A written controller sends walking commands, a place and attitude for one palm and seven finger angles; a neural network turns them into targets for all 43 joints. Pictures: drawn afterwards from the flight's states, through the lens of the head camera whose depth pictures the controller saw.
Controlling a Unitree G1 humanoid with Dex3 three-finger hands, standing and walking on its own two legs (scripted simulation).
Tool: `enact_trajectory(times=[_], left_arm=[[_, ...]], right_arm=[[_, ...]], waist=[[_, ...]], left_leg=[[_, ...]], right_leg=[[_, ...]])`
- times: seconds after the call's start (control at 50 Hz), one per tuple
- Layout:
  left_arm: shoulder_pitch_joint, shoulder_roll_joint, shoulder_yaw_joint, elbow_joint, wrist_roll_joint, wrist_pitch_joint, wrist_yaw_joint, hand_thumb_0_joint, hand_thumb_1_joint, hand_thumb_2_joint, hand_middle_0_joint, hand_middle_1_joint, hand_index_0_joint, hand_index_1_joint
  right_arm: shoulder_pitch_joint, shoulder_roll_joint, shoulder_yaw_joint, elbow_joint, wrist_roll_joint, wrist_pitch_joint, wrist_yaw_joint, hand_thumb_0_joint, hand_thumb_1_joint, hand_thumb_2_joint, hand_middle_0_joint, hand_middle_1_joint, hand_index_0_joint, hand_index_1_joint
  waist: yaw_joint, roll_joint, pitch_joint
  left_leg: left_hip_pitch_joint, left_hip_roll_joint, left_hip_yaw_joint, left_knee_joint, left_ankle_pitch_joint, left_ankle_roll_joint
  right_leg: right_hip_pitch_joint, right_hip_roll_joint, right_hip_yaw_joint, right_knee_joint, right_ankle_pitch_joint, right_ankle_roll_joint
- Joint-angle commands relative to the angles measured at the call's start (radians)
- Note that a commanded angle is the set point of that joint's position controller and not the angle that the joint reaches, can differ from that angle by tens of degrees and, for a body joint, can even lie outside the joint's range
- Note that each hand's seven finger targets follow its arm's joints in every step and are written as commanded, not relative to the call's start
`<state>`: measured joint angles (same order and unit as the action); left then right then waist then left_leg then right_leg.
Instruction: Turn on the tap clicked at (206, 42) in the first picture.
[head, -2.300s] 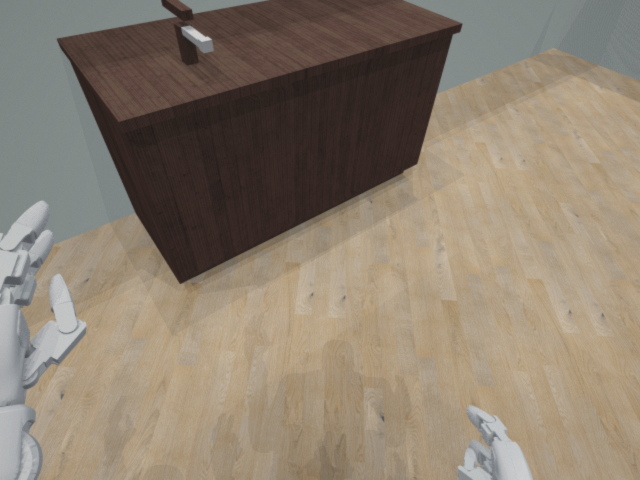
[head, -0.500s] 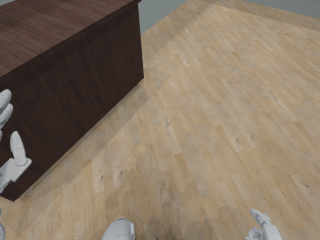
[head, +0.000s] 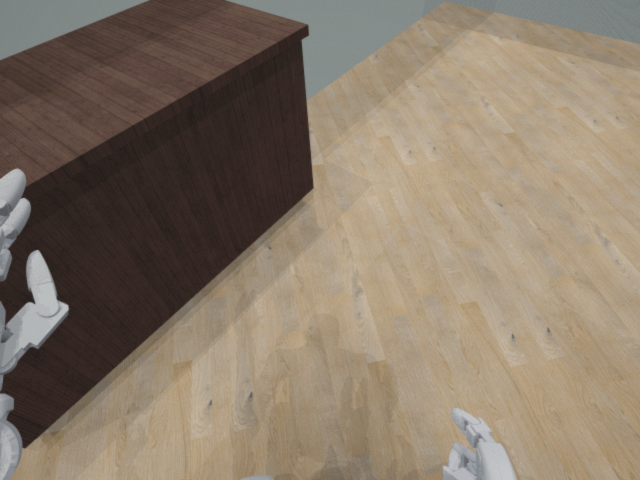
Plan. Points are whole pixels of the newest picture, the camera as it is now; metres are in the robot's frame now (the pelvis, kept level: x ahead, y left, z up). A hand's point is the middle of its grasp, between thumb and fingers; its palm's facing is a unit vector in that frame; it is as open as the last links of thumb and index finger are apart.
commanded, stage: turn to face it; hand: left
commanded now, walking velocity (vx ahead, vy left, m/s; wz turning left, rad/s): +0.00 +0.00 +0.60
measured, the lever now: out of the picture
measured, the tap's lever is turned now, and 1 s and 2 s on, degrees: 0 0 0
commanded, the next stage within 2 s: take the last steps up to it in 0.90 s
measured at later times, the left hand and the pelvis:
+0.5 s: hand (25, 296) +0.22 +0.26 +0.21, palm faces +0.53 -0.73 -0.44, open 7.4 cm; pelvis +0.06 -0.01 +0.01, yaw +14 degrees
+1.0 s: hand (9, 477) +0.10 +0.20 +0.20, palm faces +0.75 -0.51 -0.41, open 7.4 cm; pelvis +0.02 -0.11 +0.02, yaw +29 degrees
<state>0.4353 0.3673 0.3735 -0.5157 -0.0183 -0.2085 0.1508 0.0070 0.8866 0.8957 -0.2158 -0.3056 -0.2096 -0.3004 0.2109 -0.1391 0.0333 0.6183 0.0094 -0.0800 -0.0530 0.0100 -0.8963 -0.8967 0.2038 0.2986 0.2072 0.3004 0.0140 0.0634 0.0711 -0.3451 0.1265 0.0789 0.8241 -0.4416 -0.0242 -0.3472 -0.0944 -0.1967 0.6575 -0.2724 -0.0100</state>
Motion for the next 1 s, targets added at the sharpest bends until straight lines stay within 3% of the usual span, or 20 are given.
enact_trajectory(times=[0.0,0.04,0.08,0.16,0.22,0.24,0.26,0.28,0.32,0.4,0.54,0.6,0.62,0.64,0.66,0.68,0.72,0.78,0.86,0.98], left_arm=[[-0.061,0.212,0.142,-0.172,-0.008,-0.041,0.028,0.000,0.900,0.900,-0.200,-0.300,-0.200,-0.300],[0.006,0.189,0.141,-0.194,0.005,-0.061,0.035,0.000,0.900,0.900,-0.200,-0.300,-0.200,-0.300],[0.013,0.190,0.145,-0.252,0.003,-0.071,0.043,0.000,0.900,0.900,-0.200,-0.300,-0.200,-0.300],[0.084,0.197,0.177,-0.328,-0.010,-0.062,0.068,0.000,0.900,0.900,-0.200,-0.300,-0.200,-0.300],[0.085,0.195,0.177,-0.353,-0.022,-0.055,0.075,0.000,0.900,0.900,-0.200,-0.300,-0.200,-0.300],[0.077,0.199,0.178,-0.364,-0.031,-0.060,0.076,0.000,0.900,0.900,-0.200,-0.300,-0.200,-0.300],[0.084,0.197,0.177,-0.388,-0.042,-0.076,0.070,0.000,0.900,0.900,-0.200,-0.300,-0.200,-0.300],[0.083,0.207,0.167,-0.342,-0.034,-0.091,0.051,0.000,0.900,0.900,-0.200,-0.300,-0.200,-0.300],[0.064,0.226,0.182,-0.328,-0.007,-0.084,0.027,0.000,0.900,0.900,-0.200,-0.300,-0.200,-0.300],[0.122,0.182,0.155,-0.418,-0.034,-0.065,0.012,0.000,0.900,0.900,-0.200,-0.300,-0.200,-0.300],[0.077,0.142,0.117,-0.270,-0.057,-0.003,0.000,0.000,0.900,0.900,-0.200,-0.300,-0.200,-0.300],[-0.005,0.131,0.087,-0.226,-0.049,0.011,-0.006,0.000,0.900,0.900,-0.200,-0.300,-0.200,-0.300],[-0.041,0.150,0.090,-0.206,-0.037,0.015,-0.005,0.000,0.900,0.900,-0.200,-0.300,-0.200,-0.300],[-0.073,0.204,0.104,-0.180,-0.020,0.027,0.006,0.000,0.900,0.900,-0.200,-0.300,-0.200,-0.300],[-0.111,0.201,0.103,-0.168,-0.044,0.048,0.017,0.000,0.900,0.900,-0.200,-0.300,-0.200,-0.300],[-0.113,0.188,0.083,-0.183,-0.039,0.052,0.021,0.000,0.900,0.900,-0.200,-0.300,-0.200,-0.300],[-0.066,0.174,0.081,-0.184,-0.027,0.028,0.019,0.000,0.900,0.900,-0.200,-0.300,-0.200,-0.300],[-0.062,0.184,0.092,-0.180,-0.020,-0.003,0.029,0.000,0.900,0.900,-0.200,-0.300,-0.200,-0.300],[0.005,0.176,0.116,-0.184,-0.022,-0.017,0.045,0.000,0.900,0.900,-0.200,-0.300,-0.200,-0.300],[0.035,0.155,0.105,-0.219,-0.017,-0.023,0.060,0.000,0.900,0.900,-0.200,-0.300,-0.200,-0.300]], right_arm=[[-0.125,-0.138,-0.063,-0.140,-0.002,-0.035,-0.015,0.000,-0.900,-0.900,0.200,0.300,0.200,0.300],[-0.126,-0.128,-0.053,-0.129,-0.012,-0.015,-0.012,0.000,-0.900,-0.900,0.200,0.300,0.200,0.300],[-0.140,-0.122,-0.060,-0.154,-0.009,-0.006,-0.018,0.000,-0.900,-0.900,0.200,0.300,0.200,0.300],[-0.107,-0.121,-0.075,-0.201,-0.019,0.003,-0.021,0.000,-0.900,-0.900,0.200,0.300,0.200,0.300],[-0.059,-0.136,-0.095,-0.212,-0.014,0.008,-0.030,0.000,-0.900,-0.900,0.200,0.300,0.200,0.300],[-0.041,-0.147,-0.103,-0.216,-0.009,0.008,-0.034,0.000,-0.900,-0.900,0.200,0.300,0.200,0.300],[-0.059,-0.180,-0.116,-0.225,-0.008,-0.004,-0.030,0.000,-0.900,-0.900,0.200,0.300,0.200,0.300],[-0.033,-0.191,-0.116,-0.210,-0.004,-0.020,-0.014,0.000,-0.900,-0.900,0.200,0.300,0.200,0.300],[-0.041,-0.205,-0.131,-0.181,0.005,-0.032,0.009,0.000,-0.900,-0.900,0.200,0.300,0.200,0.300],[-0.059,-0.183,-0.117,-0.181,0.010,-0.055,0.028,0.000,-0.900,-0.900,0.200,0.300,0.200,0.300],[-0.041,-0.179,-0.091,-0.164,0.005,-0.076,0.007,0.000,-0.900,-0.900,0.200,0.300,0.200,0.300],[-0.069,-0.172,-0.077,-0.162,0.007,-0.071,0.003,0.000,-0.900,-0.900,0.200,0.300,0.200,0.300],[-0.075,-0.164,-0.073,-0.160,0.011,-0.066,0.002,0.000,-0.900,-0.900,0.200,0.300,0.200,0.300],[-0.073,-0.131,-0.065,-0.171,0.011,-0.054,-0.001,0.000,-0.900,-0.900,0.200,0.300,0.200,0.300],[-0.085,-0.157,-0.079,-0.176,0.012,-0.067,-0.010,0.000,-0.900,-0.900,0.200,0.300,0.200,0.300],[-0.112,-0.171,-0.083,-0.170,0.006,-0.065,-0.009,0.000,-0.900,-0.900,0.200,0.300,0.200,0.300],[-0.131,-0.130,-0.050,-0.150,-0.005,-0.042,-0.016,0.000,-0.900,-0.900,0.200,0.300,0.200,0.300],[-0.156,-0.131,-0.053,-0.153,-0.005,-0.034,-0.039,0.000,-0.900,-0.900,0.200,0.300,0.200,0.300],[-0.110,-0.147,-0.064,-0.183,-0.021,-0.026,-0.042,0.000,-0.900,-0.900,0.200,0.300,0.200,0.300],[-0.076,-0.162,-0.073,-0.195,-0.020,-0.024,-0.033,0.000,-0.900,-0.900,0.200,0.300,0.200,0.300]], waist=[[0.004,-0.292,-0.128],[-0.002,-0.224,-0.152],[-0.008,-0.238,-0.184],[0.018,-0.221,-0.225],[-0.033,-0.149,-0.271],[-0.055,-0.043,-0.308],[-0.031,0.226,-0.312],[-0.028,0.275,-0.270],[-0.042,0.162,-0.263],[-0.028,0.228,-0.243],[-0.028,0.186,-0.195],[-0.005,0.125,-0.181],[0.003,0.023,-0.175],[-0.008,-0.270,-0.159],[0.003,-0.390,-0.139],[-0.001,-0.320,-0.119],[-0.012,-0.198,-0.103],[-0.012,-0.191,-0.132],[0.008,-0.212,-0.191],[0.012,-0.214,-0.236]], left_leg=[[-0.349,-0.041,-0.081,0.482,-0.089,-0.006],[-0.304,-0.030,-0.046,0.397,-0.056,-0.020],[-0.202,-0.022,-0.015,0.198,-0.041,-0.018],[-0.111,-0.062,0.099,-0.081,0.031,-0.016],[0.092,-0.122,0.140,-0.317,0.233,-0.014],[0.243,-0.069,0.062,-0.382,0.417,0.023],[0.384,0.182,-0.288,-0.394,0.927,0.164],[0.402,0.325,-0.530,-0.389,1.234,0.263],[0.397,0.292,-0.468,-0.350,1.086,0.272],[0.196,0.137,-0.238,-0.401,0.783,0.174],[0.106,0.137,-0.285,-0.417,0.610,0.170],[0.042,0.098,-0.276,-0.348,0.503,0.135],[-0.015,0.051,-0.232,-0.259,0.341,0.098],[-0.175,-0.089,-0.080,-0.035,0.031,0.018],[-0.199,-0.152,-0.086,0.241,-0.099,-0.016],[-0.206,-0.135,-0.128,0.378,-0.092,-0.020],[-0.232,-0.105,-0.102,0.486,0.010,-0.046],[-0.188,-0.091,-0.063,0.340,0.012,-0.046],[-0.120,-0.100,0.005,0.115,0.005,-0.024],[-0.023,-0.096,0.008,-0.180,-0.031,0.008]], right_leg=[[0.315,-0.391,0.464,-0.306,0.383,-0.170],[0.336,-0.323,0.221,-0.233,0.654,-0.127],[0.324,-0.302,0.114,-0.200,0.726,-0.096],[0.330,-0.297,0.067,-0.152,0.721,-0.096],[0.264,-0.248,0.002,0.045,0.674,-0.026],[0.148,-0.198,-0.007,0.228,0.520,0.024],[-0.104,-0.044,0.009,0.446,-0.085,0.093],[-0.222,0.018,0.098,0.585,-0.460,0.092],[-0.328,-0.005,0.192,0.621,-0.384,0.093],[-0.162,0.029,0.128,0.413,-0.193,0.106],[0.026,0.093,0.099,0.077,-0.188,0.112],[0.167,0.092,0.107,-0.171,-0.057,0.099],[0.221,0.015,0.162,-0.306,0.040,0.070],[0.266,-0.226,0.422,-0.402,0.134,-0.017],[0.142,-0.354,0.550,-0.428,0.145,-0.083],[0.092,-0.360,0.557,-0.423,0.164,-0.095],[0.123,-0.273,0.312,-0.348,0.341,-0.098],[0.202,-0.236,0.179,-0.297,0.554,-0.080],[0.265,-0.247,0.184,-0.308,0.488,-0.102],[0.299,-0.266,0.232,-0.286,0.352,-0.116]])
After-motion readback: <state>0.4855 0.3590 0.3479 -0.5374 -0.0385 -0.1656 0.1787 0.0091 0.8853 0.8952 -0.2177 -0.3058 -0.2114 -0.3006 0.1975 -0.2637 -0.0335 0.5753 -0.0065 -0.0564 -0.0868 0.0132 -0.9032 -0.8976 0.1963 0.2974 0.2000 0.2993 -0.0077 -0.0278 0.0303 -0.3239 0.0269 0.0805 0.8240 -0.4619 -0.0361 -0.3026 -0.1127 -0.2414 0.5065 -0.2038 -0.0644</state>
